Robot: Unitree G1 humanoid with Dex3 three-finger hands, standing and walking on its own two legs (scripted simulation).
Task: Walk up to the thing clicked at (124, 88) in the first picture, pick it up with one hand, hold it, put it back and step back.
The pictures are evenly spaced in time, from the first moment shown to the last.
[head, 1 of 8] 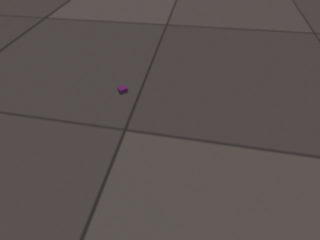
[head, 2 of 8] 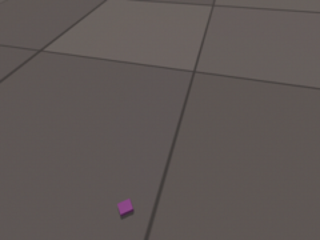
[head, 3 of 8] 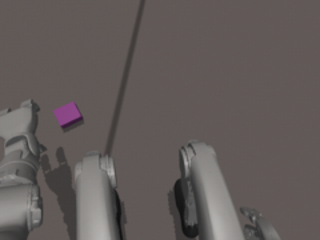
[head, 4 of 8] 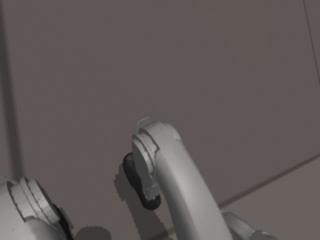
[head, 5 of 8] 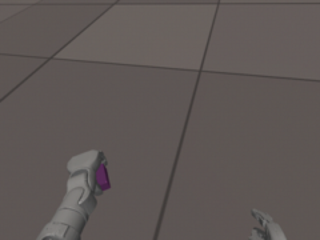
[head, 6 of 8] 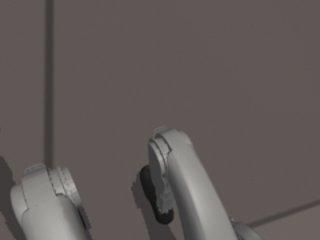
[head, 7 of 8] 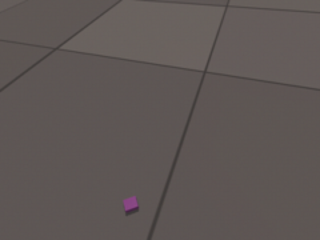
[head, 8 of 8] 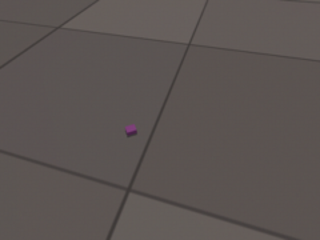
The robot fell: no
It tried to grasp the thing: yes
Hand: left
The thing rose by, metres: 0.69
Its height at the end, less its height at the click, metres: +0.00
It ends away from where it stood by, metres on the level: 0.01
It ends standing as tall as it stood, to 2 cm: yes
